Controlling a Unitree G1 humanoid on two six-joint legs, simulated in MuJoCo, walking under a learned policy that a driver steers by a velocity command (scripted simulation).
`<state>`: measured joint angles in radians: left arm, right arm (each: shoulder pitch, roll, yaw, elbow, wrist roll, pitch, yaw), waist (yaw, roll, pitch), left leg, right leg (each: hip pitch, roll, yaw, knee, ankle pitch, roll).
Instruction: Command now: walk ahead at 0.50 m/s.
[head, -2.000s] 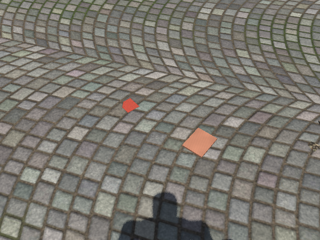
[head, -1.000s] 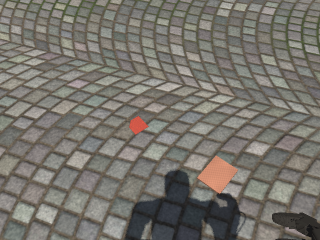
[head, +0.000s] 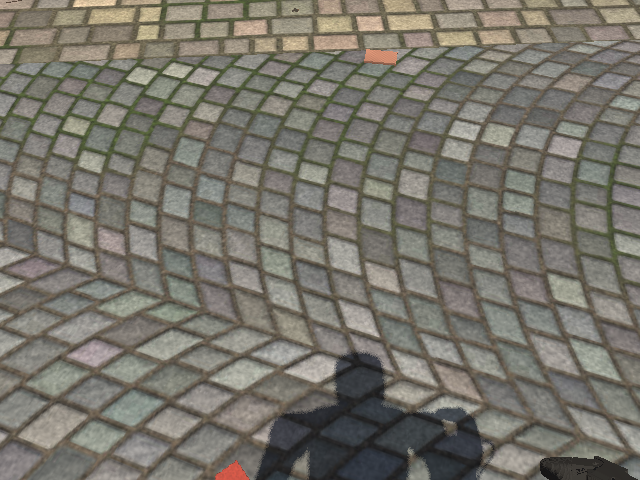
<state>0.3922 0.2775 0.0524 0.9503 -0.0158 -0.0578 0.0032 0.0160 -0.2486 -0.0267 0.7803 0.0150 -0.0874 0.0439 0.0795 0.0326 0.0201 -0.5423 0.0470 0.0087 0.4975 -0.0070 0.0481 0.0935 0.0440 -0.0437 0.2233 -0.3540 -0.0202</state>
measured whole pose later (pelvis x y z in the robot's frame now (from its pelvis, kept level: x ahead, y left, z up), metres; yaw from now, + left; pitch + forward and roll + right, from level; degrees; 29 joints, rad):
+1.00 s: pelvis +0.27 +0.03 +0.00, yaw -28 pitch +2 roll +0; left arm 0.15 0.31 0.09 0.65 -0.01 0.05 0.04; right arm 0.14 -0.30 -0.07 0.86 -0.01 -0.01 -0.02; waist 0.00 -0.04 0.03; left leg -0.30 -0.03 -0.06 0.52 -0.24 0.00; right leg -0.44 0.13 0.20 0.61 -0.30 -0.02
